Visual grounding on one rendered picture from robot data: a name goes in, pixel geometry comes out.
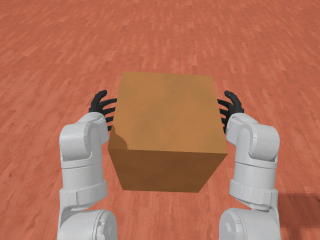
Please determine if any left robot forearm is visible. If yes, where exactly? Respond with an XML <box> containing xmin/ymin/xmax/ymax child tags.
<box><xmin>56</xmin><ymin>112</ymin><xmax>109</xmax><ymax>240</ymax></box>

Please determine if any carton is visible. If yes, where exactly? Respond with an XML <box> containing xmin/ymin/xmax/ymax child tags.
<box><xmin>107</xmin><ymin>71</ymin><xmax>228</xmax><ymax>193</ymax></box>

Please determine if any left robot upper arm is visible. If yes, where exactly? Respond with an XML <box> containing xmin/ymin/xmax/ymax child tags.
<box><xmin>57</xmin><ymin>209</ymin><xmax>118</xmax><ymax>240</ymax></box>

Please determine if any right robot forearm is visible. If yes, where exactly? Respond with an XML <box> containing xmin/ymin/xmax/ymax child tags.
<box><xmin>225</xmin><ymin>112</ymin><xmax>282</xmax><ymax>240</ymax></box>

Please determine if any right robot hand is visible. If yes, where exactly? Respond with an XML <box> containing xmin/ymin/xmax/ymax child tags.
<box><xmin>217</xmin><ymin>90</ymin><xmax>244</xmax><ymax>134</ymax></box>

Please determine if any right robot upper arm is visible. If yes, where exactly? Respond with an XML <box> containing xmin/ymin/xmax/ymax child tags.
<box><xmin>218</xmin><ymin>207</ymin><xmax>281</xmax><ymax>240</ymax></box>

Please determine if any left robot hand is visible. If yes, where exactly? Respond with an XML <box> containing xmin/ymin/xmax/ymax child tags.
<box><xmin>88</xmin><ymin>90</ymin><xmax>117</xmax><ymax>131</ymax></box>

